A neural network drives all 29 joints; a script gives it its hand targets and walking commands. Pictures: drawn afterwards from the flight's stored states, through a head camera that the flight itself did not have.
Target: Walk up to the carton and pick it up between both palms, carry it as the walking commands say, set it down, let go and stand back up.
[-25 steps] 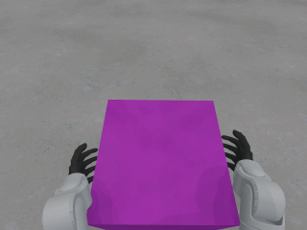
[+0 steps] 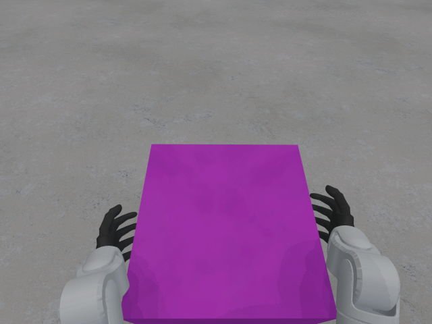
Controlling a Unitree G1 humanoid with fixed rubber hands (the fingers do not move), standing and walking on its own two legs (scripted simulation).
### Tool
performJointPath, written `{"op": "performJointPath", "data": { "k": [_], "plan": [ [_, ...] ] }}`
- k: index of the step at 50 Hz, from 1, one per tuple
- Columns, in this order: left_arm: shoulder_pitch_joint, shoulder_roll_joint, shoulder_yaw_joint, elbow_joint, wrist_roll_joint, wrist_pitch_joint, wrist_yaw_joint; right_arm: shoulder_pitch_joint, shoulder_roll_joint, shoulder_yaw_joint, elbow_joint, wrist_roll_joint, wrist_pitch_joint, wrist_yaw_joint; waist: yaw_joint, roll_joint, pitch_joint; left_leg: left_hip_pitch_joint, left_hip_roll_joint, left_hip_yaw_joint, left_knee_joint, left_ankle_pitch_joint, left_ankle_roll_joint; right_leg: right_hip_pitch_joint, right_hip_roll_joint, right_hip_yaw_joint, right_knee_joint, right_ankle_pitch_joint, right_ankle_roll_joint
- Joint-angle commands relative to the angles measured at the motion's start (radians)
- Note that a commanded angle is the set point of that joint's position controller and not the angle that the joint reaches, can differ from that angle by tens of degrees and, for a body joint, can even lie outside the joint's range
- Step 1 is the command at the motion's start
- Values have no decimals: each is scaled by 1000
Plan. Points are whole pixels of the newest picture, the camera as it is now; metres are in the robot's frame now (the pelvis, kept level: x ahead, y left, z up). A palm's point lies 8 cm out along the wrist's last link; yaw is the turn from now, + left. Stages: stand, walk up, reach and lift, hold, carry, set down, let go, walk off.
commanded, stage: carry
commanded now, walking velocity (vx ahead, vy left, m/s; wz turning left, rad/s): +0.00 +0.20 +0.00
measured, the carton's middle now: (224, 235) +0.29 +0.01 +0.02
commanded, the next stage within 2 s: none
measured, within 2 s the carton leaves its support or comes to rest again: neither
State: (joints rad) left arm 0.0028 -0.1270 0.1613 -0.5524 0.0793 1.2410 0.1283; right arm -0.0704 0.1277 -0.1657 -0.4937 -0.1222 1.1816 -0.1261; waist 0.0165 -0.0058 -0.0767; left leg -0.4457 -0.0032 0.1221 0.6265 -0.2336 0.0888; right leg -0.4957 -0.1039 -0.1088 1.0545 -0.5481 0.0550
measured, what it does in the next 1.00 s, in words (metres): steps to the left: right foot, then left foot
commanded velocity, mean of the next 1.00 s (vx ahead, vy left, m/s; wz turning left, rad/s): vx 0.00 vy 0.20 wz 0.00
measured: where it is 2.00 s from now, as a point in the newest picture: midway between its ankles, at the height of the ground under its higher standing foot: outside the picture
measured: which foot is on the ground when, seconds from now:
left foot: down 0.00-0.16, up 0.18-0.38, down 0.40-0.70, up 0.72-0.92, down 0.94-1.00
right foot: up 0.00-0.10, down 0.12-0.42, up 0.44-0.66, down 0.68-0.96, up 0.98-1.00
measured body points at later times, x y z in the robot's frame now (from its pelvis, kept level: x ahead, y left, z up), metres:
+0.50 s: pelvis -0.06 +0.14 +0.00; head -0.06 +0.15 +0.45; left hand +0.18 +0.32 +0.08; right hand +0.20 -0.05 +0.10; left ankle -0.02 +0.23 -0.72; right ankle -0.06 -0.03 -0.69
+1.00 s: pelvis -0.13 +0.28 +0.00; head -0.13 +0.30 +0.45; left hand +0.12 +0.46 +0.08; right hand +0.13 +0.09 +0.10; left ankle -0.09 +0.39 -0.72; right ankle -0.11 +0.10 -0.71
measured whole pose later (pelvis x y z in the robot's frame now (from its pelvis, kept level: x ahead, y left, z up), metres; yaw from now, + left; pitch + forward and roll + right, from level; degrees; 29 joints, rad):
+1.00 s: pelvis -0.13 +0.28 +0.00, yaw +0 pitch +2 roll +1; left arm 0.00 -0.13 0.15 -0.56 0.08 1.22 0.12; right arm -0.05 0.13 -0.17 -0.54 -0.11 1.18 -0.14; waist -0.02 -0.05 -0.07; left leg -0.41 0.01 0.10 0.64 -0.25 0.01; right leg -0.43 -0.20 -0.06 0.75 -0.40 0.09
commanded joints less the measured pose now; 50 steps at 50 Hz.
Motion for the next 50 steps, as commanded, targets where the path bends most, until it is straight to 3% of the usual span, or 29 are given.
{"op": "performJointPath", "data": {
  "k": [1,5,6,7,8,9,11,15,18,19,20,21,22,24,28,31,32,34,35,36,38,39,42,44,46,47,48,49,50],
  "plan": [
    [-611,-846,-858,-157,-433,-31,-248,-351,885,752,-70,395,28,247,-25,157,-241,217,241,-281,-288,49,106,0,30,-16,-101,-4,-17],
    [-563,-804,-808,-139,-418,-33,-250,-300,877,777,-34,397,38,235,-6,67,-291,146,224,-239,-253,30,67,283,33,-23,-607,166,-63],
    [-573,-823,-808,-141,-421,-38,-256,-352,887,795,-77,409,32,235,-2,-28,-296,16,180,-185,-196,-15,-1,419,-55,77,-685,211,-79],
    [-574,-817,-786,-122,-412,-37,-258,-356,906,796,-55,408,37,230,1,-251,-252,-186,75,-89,9,-107,-60,505,-292,414,-780,210,-134],
    [-568,-844,-787,-123,-413,-54,-262,-425,882,830,-133,420,33,238,15,-420,-194,-250,10,-33,269,-268,-104,369,-504,570,-826,386,-290],
    [-552,-850,-776,-104,-399,-51,-264,-504,896,842,-145,450,31,241,5,-261,-128,-205,66,-160,478,-234,-97,244,-468,495,-821,401,-303],
    [-604,-866,-789,-139,-410,-56,-265,-503,910,839,-126,453,23,243,-1,-71,-128,-209,55,-169,487,-178,-101,261,-343,304,-752,459,-214],
    [-580,-818,-794,-188,-406,-61,-245,-394,912,833,-102,457,31,242,-11,-231,-207,-70,39,-51,176,-193,-124,347,-256,151,-600,850,-158],
    [-486,-793,-780,-131,-374,-42,-230,-337,874,807,-75,441,44,239,-16,-218,-235,88,-4,23,-129,-77,-123,327,-235,122,-530,774,-116],
    [-466,-788,-778,-134,-367,-37,-230,-337,874,810,-80,444,47,240,-17,-122,-271,195,5,12,-263,15,-120,300,-181,91,-441,707,-82],
    [-484,-778,-781,-145,-368,-30,-226,-320,875,799,-67,440,50,243,-21,10,-321,314,125,-112,-281,231,-93,212,-128,41,-329,524,-27],
    [-473,-771,-787,-147,-361,-26,-222,-287,855,779,-38,426,55,247,-11,296,-287,391,343,-368,-245,652,-7,-11,-11,-33,-194,122,36],
    [-538,-801,-830,-201,-385,-29,-229,-287,885,768,-43,423,45,253,-16,370,-267,308,340,-338,-203,646,92,-6,2,-24,-116,-138,26],
    [-596,-839,-849,-198,-401,-34,-241,-354,912,781,-86,420,35,254,-20,241,-237,276,282,-272,-202,514,97,-21,1,-20,1,-97,12],
    [-597,-885,-862,-192,-442,-44,-256,-362,919,791,-130,415,19,250,-25,154,-273,286,245,-243,-189,369,105,-25,10,-15,-63,-14,-6],
    [-586,-855,-852,-185,-448,-44,-256,-319,900,776,-94,402,19,241,-21,183,-297,234,246,-255,-221,260,108,112,38,-24,-280,26,-34],
    [-547,-841,-830,-156,-438,-43,-259,-327,885,793,-107,406,23,236,-11,105,-298,191,235,-226,-209,218,96,203,47,-45,-450,113,-45],
    [-571,-849,-829,-174,-446,-48,-263,-324,892,800,-108,405,23,232,0,-89,-290,-28,163,-149,-83,55,3,442,-109,151,-681,255,-85],
    [-536,-823,-809,-137,-428,-47,-264,-321,877,803,-91,398,29,228,1,-324,-252,-206,43,-41,127,-171,-74,482,-370,469,-770,364,-179],
    [-494,-827,-797,-120,-426,-51,-269,-375,861,830,-148,420,29,230,11,-389,-222,-228,38,-103,375,-289,-97,361,-504,556,-799,451,-303],
    [-551,-866,-798,-126,-423,-51,-269,-444,887,829,-132,434,28,232,5,-130,-150,-208,48,-177,514,-222,-88,288,-387,386,-752,474,-256],
    [-563,-853,-801,-143,-416,-55,-265,-433,885,834,-120,437,27,240,-4,-107,-126,-189,70,-172,483,-208,-97,247,-367,306,-735,534,-219],
    [-576,-844,-798,-185,-412,-61,-251,-422,900,845,-147,457,27,243,-15,-222,-182,-81,54,-71,233,-195,-111,302,-273,161,-622,805,-152],
    [-522,-817,-786,-178,-391,-55,-239,-392,897,838,-132,463,36,241,-4,-273,-213,13,16,-8,77,-196,-124,304,-260,143,-601,765,-143],
    [-492,-790,-798,-184,-379,-47,-227,-316,870,814,-97,450,43,242,-17,-154,-258,162,-25,44,-189,-53,-123,279,-212,102,-495,654,-100],
    [-484,-776,-798,-180,-372,-39,-222,-277,863,793,-67,434,50,245,-22,4,-286,267,68,-63,-290,47,-102,215,-146,39,-364,501,-50],
    [-504,-753,-794,-189,-361,-31,-220,-276,852,778,-37,426,54,244,-14,268,-260,335,317,-380,-303,433,-29,13,-39,-22,-200,178,21],
    [-522,-770,-822,-200,-371,-26,-223,-282,854,765,-44,420,48,247,-20,397,-235,289,379,-429,-256,499,95,-49,14,-29,-84,-143,34],
    [-540,-801,-830,-185,-378,-31,-231,-315,881,783,-68,425,41,249,-19,311,-229,223,328,-355,-243,450,116,-25,-2,-10,21,-137,28]
  ]
}}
